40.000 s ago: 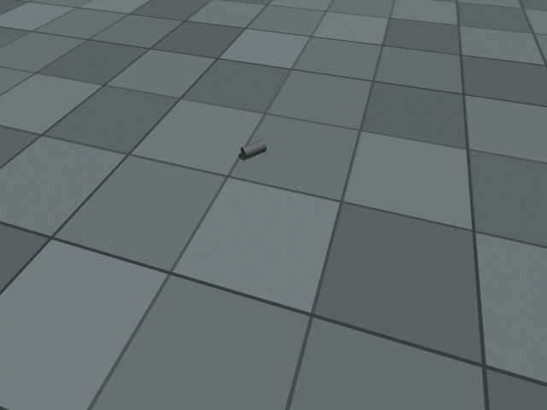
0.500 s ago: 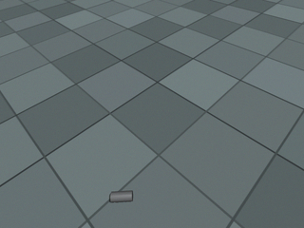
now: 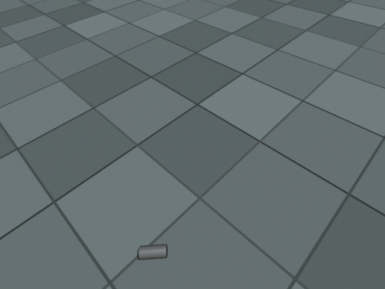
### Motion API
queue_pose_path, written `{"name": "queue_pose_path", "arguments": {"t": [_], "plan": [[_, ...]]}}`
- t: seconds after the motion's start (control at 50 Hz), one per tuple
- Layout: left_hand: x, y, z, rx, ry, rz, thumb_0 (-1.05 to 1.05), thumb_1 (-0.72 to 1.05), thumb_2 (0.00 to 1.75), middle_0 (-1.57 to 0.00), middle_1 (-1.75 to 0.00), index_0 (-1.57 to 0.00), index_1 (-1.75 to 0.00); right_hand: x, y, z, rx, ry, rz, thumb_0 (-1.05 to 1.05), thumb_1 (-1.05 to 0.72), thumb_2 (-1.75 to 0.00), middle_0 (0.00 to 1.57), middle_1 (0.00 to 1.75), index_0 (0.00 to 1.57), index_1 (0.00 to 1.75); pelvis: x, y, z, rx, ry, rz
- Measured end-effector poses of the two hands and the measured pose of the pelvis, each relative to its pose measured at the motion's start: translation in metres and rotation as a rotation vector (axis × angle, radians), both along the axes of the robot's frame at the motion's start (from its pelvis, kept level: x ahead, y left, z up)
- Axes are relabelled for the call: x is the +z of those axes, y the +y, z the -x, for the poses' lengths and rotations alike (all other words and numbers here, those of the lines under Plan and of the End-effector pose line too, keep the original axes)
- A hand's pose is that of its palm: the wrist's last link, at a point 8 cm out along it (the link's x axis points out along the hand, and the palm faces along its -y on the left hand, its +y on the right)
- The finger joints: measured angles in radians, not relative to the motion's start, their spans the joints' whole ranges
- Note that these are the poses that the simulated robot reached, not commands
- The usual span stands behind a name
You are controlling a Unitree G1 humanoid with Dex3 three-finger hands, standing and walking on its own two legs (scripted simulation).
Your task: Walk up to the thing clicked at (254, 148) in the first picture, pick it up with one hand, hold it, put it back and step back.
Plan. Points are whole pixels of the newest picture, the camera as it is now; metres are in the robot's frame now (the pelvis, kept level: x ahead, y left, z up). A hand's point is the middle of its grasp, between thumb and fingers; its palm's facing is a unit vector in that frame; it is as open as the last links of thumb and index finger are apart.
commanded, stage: stand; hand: left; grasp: from above
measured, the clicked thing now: (153, 251) +0.43 +0.26 -0.75
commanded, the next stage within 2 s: step back in 0.72 s
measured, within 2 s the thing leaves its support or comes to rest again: neither
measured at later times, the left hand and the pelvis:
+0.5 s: hand out of the picture +0.08 +0.24 -0.16, palm faces -0.01 -0.94 -0.34, open 7.4 cm; pelvis +0.00 +0.00 +0.00, yaw +0 degrees
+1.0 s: hand out of the picture +0.09 +0.30 -0.18, palm faces -0.05 -0.93 -0.38, open 7.4 cm; pelvis -0.04 +0.03 -0.02, yaw +0 degrees
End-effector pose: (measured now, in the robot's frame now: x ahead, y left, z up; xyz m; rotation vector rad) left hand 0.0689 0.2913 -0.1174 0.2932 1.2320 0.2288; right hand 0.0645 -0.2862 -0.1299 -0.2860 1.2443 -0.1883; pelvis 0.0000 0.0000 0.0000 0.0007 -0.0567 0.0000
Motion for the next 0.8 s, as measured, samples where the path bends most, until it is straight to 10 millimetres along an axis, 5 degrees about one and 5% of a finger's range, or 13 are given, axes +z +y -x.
{"name": "queue_pose_path", "arguments": {"t": [0.8], "plan": [[-0.001,0.004,-0.005,-0.011,-0.006,-0.009,0.00,0.90,0.90,-0.21,-0.30,-0.20,-0.30,0.000,-0.015,0.004,-0.019,0.014,0.009,0.01,-0.90,-0.89,0.20,0.30,0.20,0.30,-0.004,-0.003,0.008,-0.005,0.019,0.007]]}}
